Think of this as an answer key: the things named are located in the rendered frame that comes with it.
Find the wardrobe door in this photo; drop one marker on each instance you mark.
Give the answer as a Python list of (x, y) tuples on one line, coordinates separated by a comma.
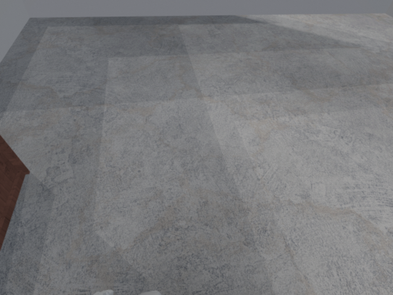
[(7, 176)]

